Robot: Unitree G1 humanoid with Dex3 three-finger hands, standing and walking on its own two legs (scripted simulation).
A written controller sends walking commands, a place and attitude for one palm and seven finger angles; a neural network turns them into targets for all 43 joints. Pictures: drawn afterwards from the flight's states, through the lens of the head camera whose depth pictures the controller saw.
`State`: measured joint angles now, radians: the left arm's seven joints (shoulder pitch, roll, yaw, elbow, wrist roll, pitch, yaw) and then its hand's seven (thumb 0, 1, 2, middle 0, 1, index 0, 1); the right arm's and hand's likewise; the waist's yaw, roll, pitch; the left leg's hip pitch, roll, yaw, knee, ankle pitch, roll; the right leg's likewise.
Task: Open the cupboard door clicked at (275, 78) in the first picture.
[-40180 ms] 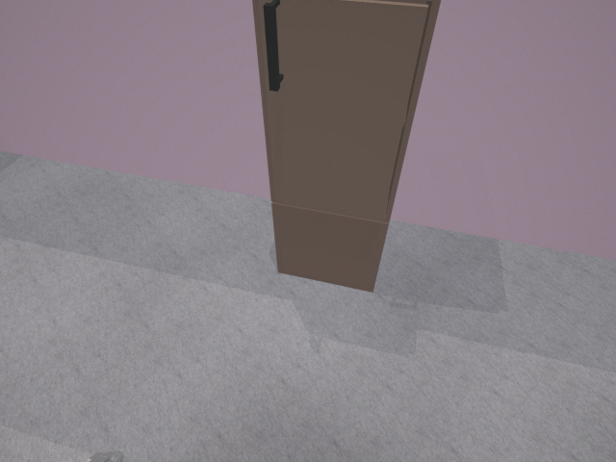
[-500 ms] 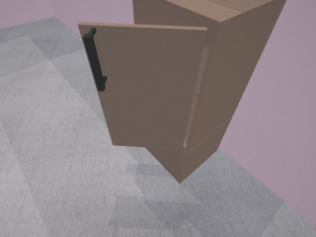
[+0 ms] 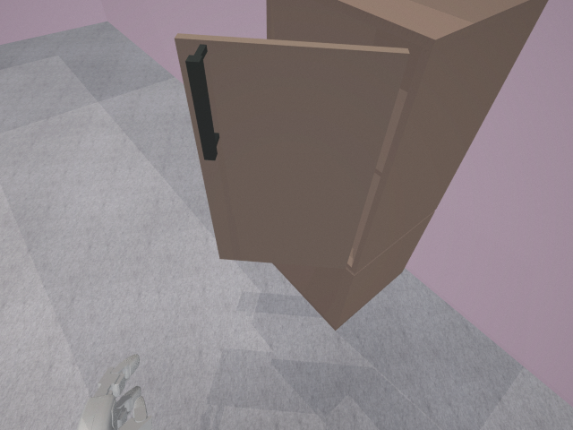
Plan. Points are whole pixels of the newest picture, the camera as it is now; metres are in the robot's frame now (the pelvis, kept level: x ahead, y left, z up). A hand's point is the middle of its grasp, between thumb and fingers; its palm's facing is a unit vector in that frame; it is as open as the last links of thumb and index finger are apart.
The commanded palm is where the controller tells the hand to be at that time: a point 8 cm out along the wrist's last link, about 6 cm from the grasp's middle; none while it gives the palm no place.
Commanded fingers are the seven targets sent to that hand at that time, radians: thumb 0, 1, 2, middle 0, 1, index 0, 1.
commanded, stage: raise the hand with hooked fingers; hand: left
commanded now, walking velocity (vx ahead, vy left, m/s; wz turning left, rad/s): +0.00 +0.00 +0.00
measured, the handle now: (206, 106) +0.56 +0.16 +0.16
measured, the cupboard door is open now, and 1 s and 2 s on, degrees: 46 46 46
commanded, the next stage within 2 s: move the hooked fingers beside the handle in 1.96 s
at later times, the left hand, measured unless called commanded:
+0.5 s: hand (138, 381) +0.18 +0.19 +0.03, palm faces -0.01 -1.00 -0.08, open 9.9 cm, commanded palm +0.15 +0.25 +0.04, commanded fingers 0.00 0.13 0.57 -0.25 -0.80 -0.25 -0.80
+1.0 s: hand (94, 305) +0.23 +0.24 +0.10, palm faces +0.02 -1.00 -0.08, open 12.8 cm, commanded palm +0.21 +0.29 +0.11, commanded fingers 0.00 -0.45 0.32 -0.30 -1.17 -0.30 -1.17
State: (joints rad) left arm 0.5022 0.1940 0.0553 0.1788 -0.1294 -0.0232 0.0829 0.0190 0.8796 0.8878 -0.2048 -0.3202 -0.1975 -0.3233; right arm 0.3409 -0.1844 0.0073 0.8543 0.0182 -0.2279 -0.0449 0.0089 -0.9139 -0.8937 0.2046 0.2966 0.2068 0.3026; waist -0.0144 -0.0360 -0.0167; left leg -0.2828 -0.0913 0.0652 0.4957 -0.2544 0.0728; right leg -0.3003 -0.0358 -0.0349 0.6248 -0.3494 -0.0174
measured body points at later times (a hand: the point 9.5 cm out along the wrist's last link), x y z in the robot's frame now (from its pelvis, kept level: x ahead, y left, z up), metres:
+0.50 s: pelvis -0.02 -0.04 -0.04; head +0.01 -0.03 +0.41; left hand +0.17 +0.24 +0.03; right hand +0.19 -0.25 -0.10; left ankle +0.00 +0.07 -0.73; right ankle -0.01 -0.11 -0.73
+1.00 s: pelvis -0.01 -0.01 -0.01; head -0.01 -0.01 +0.44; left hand +0.23 +0.29 +0.11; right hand +0.17 -0.25 -0.07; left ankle +0.00 +0.07 -0.73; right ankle -0.01 -0.10 -0.73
